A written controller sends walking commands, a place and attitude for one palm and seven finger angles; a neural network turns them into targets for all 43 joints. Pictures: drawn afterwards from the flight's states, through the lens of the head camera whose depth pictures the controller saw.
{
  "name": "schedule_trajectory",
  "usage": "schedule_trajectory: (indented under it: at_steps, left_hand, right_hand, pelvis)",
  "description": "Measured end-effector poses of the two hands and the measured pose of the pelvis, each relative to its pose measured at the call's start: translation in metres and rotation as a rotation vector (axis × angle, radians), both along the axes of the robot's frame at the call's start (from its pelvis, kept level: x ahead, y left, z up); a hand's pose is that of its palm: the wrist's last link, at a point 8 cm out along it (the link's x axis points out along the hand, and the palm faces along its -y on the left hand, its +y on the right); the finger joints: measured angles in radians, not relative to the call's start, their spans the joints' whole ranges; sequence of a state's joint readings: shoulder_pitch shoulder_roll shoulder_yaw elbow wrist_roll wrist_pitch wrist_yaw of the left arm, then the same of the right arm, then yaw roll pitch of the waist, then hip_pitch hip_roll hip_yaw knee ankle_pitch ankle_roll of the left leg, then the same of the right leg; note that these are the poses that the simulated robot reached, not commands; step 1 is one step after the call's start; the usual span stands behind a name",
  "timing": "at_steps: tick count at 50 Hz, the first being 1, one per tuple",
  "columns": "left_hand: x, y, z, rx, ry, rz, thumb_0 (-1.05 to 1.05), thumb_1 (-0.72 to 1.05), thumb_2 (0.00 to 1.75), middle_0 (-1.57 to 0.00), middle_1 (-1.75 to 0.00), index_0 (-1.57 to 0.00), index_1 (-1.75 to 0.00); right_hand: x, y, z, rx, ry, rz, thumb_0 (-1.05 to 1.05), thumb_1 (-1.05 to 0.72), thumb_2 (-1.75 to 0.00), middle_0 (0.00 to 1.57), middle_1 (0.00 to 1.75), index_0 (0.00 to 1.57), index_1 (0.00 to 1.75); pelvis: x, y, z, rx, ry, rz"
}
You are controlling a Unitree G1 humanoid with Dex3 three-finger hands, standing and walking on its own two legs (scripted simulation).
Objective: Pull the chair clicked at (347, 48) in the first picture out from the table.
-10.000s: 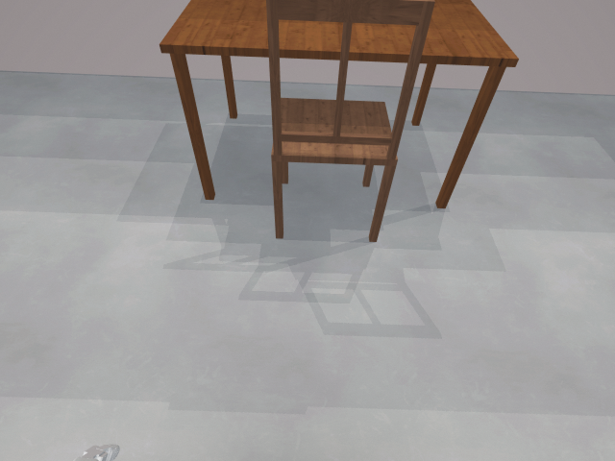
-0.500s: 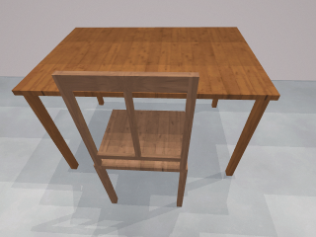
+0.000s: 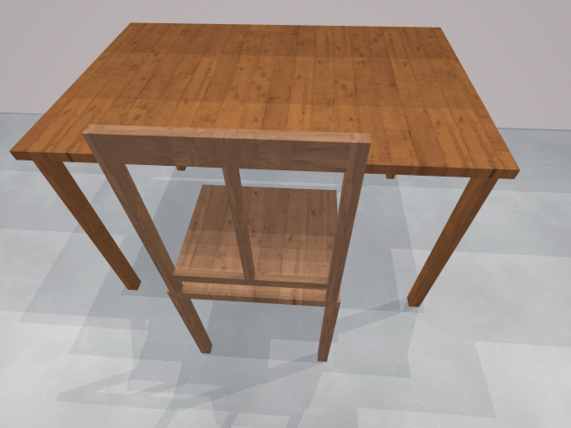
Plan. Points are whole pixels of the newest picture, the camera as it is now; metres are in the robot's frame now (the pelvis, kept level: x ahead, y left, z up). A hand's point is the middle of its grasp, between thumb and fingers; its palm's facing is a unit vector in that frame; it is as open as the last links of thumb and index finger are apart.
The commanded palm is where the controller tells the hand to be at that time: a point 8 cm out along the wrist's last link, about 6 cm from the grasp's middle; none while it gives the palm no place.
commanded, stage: look again from close up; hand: left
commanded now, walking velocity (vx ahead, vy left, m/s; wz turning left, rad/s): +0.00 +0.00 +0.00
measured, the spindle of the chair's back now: (241, 230) +0.48 +0.12 -0.06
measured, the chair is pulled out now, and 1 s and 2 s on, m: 0.00 0.00 0.00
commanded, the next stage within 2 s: shuffle to correct the standing spot in 0.46 s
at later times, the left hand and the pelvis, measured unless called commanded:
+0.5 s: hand out of the picture +0.00 +0.17 -0.17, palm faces +0.04 -0.98 -0.20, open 7.4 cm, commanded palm none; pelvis +0.01 +0.00 +0.00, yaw +0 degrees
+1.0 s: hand out of the picture +0.02 +0.14 -0.18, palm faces +0.07 -0.98 -0.19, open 7.4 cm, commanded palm none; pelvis +0.03 -0.04 -0.01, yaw +1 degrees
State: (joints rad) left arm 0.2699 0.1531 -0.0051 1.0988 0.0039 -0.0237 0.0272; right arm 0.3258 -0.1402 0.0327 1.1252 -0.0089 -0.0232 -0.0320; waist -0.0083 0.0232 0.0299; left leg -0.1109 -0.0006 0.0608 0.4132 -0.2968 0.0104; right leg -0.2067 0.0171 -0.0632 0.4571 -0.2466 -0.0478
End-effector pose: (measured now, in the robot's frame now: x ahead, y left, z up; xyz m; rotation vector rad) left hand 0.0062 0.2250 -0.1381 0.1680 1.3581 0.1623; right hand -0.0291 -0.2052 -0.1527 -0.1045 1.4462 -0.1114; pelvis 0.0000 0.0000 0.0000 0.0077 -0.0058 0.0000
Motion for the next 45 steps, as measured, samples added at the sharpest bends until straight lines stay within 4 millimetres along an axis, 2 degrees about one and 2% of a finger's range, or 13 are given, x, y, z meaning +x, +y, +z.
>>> schedule_trajectory:
  at_steps: [9,18,35,40,45]
  left_hand:
    - [0.012,0.003,0.002,0.009,-0.027,0.005,0.01,0.93,0.90,-0.19,-0.30,-0.20,-0.30]
    - [0.003,0.001,0.001,0.000,-0.004,0.014,0.01,0.92,0.90,-0.19,-0.30,-0.20,-0.30]
    - [-0.018,-0.012,-0.005,-0.039,0.058,0.030,0.01,0.91,0.90,-0.19,-0.30,-0.20,-0.30]
    - [-0.015,-0.018,-0.010,-0.044,0.079,0.025,0.01,0.91,0.90,-0.19,-0.30,-0.20,-0.30]
    - [-0.004,-0.028,-0.011,-0.030,0.074,0.031,0.01,0.90,0.90,-0.19,-0.30,-0.20,-0.30]
  right_hand:
    - [0.023,-0.002,0.001,-0.011,-0.043,0.014,0.01,-0.91,-0.90,0.20,0.30,0.20,0.30]
    - [0.034,-0.009,0.003,-0.028,-0.064,0.024,0.01,-0.91,-0.90,0.19,0.30,0.20,0.30]
    - [0.023,-0.005,0.003,-0.023,-0.031,0.013,0.00,-0.90,-0.90,0.19,0.30,0.20,0.30]
    - [0.017,-0.011,-0.001,-0.030,-0.009,-0.013,0.00,-0.90,-0.90,0.20,0.30,0.20,0.30]
    - [0.014,-0.028,-0.007,-0.041,0.028,-0.031,0.00,-0.90,-0.90,0.20,0.30,0.20,0.30]
  pelvis:
    - [0.005,0.001,0.001,-0.001,-0.006,0.002]
    - [0.006,0.002,0.002,-0.001,-0.008,0.001]
    - [0.009,0.000,0.001,0.001,-0.008,-0.002]
    - [0.015,-0.008,-0.004,0.014,-0.001,-0.009]
    - [0.024,-0.022,-0.009,0.013,0.011,-0.008]
